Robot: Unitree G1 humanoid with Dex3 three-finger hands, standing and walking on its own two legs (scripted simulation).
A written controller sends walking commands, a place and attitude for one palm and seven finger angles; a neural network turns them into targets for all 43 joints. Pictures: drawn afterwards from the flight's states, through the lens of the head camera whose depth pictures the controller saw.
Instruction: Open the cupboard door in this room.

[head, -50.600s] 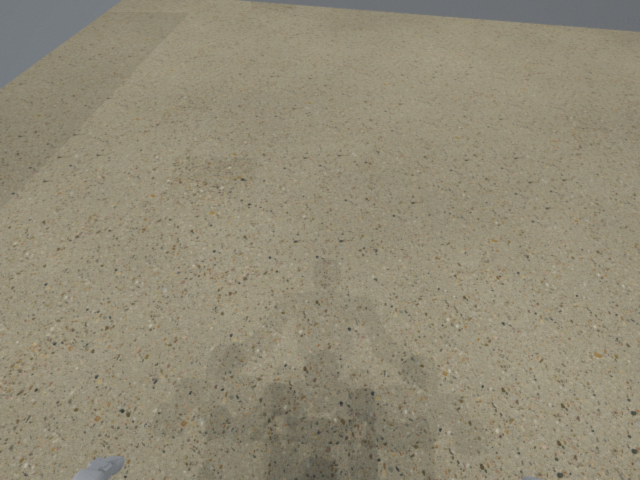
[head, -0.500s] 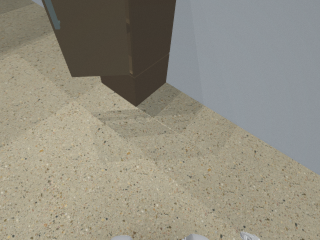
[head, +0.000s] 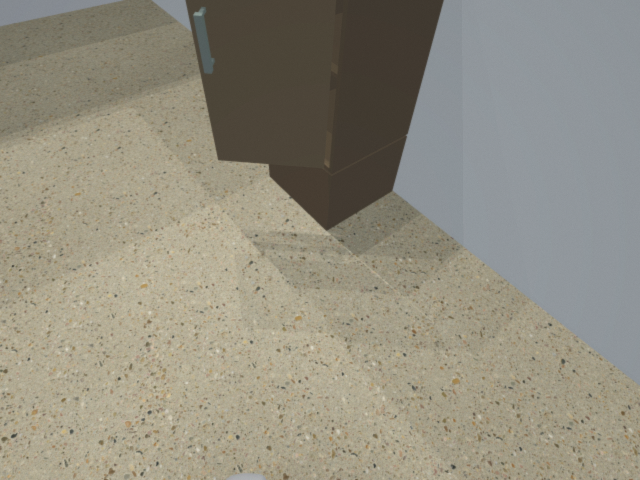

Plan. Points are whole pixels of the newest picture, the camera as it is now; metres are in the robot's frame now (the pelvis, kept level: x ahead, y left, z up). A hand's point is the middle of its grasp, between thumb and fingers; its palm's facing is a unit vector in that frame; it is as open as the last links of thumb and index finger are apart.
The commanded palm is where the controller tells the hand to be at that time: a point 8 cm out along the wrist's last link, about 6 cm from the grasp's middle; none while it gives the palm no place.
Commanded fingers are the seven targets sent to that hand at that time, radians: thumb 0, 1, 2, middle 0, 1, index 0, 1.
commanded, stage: take the last steps up to it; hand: left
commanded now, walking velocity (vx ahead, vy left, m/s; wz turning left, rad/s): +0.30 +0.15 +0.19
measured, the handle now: (205, 40) +1.08 +0.40 -0.01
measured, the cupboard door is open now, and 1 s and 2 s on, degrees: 47 47 47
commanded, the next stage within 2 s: come to a stop and stand still in 1.32 s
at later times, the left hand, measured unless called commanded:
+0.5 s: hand (188, 393) +0.25 +0.23 -0.16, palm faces +0.02 -0.98 -0.21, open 7.4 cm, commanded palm none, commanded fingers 0.00 0.90 0.90 -0.20 -0.30 -0.20 -0.30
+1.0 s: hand (148, 373) +0.28 +0.31 -0.19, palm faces +0.13 -0.97 -0.21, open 7.3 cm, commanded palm none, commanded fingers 0.00 0.90 0.90 -0.20 -0.30 -0.20 -0.30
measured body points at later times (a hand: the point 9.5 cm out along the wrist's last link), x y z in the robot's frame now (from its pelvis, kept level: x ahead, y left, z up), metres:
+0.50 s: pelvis +0.13 +0.03 -0.01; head +0.16 +0.03 +0.43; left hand +0.25 +0.28 -0.15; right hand +0.06 -0.17 -0.17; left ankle +0.02 +0.12 -0.74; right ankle +0.20 -0.07 -0.75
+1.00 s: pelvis +0.31 +0.11 -0.01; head +0.33 +0.13 +0.44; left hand +0.27 +0.36 -0.17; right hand +0.41 -0.12 -0.15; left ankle +0.34 +0.22 -0.74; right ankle +0.26 -0.02 -0.67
